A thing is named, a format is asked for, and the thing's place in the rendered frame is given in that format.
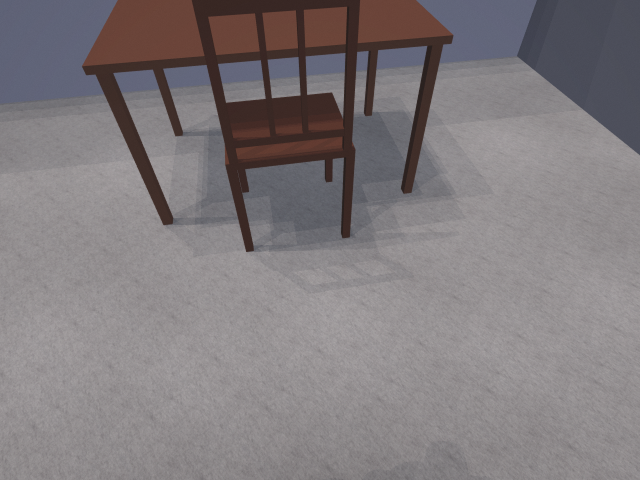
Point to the table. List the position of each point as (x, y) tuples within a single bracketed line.
[(157, 34)]

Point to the chair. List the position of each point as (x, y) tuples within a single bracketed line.
[(285, 130)]

